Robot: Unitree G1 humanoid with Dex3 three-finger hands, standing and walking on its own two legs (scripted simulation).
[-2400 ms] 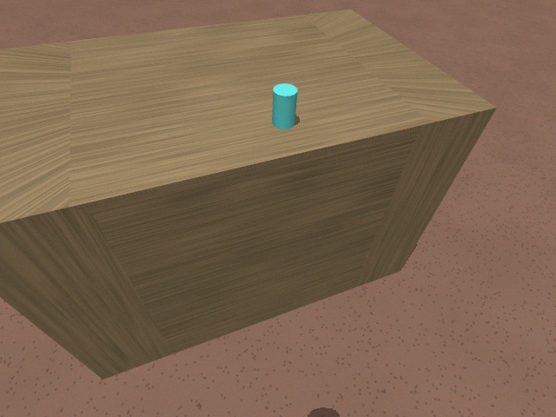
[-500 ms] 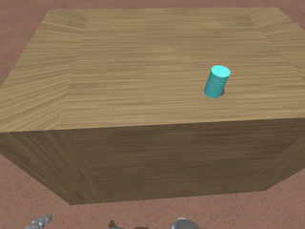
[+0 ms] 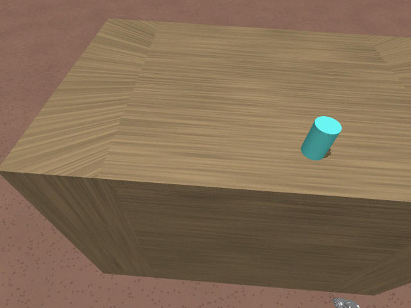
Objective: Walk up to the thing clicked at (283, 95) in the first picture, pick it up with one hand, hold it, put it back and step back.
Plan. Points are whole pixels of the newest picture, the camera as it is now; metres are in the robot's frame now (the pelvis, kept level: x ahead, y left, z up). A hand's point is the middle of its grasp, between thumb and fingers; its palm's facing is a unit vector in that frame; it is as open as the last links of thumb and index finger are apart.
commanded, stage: walk up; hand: right
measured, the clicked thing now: (319, 138) +0.45 -0.24 +0.08
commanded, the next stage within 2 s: stand in 0.86 s
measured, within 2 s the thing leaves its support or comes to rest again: neither
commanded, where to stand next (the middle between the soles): +0.03 -0.01 m, yaw -3 degrees
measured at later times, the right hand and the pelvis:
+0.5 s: hand out of the picture +0.09 -0.25 -0.13, palm faces -0.06 +0.93 -0.36, open 7.4 cm; pelvis +0.00 +0.00 +0.02, yaw +1 degrees
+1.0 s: hand out of the picture +0.09 -0.25 -0.13, palm faces -0.06 +0.94 -0.33, open 7.4 cm; pelvis +0.01 -0.01 +0.02, yaw +0 degrees
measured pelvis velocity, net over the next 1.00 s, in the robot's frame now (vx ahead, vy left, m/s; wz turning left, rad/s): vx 0.01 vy -0.01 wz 0.01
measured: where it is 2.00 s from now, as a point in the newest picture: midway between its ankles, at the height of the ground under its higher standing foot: outside the picture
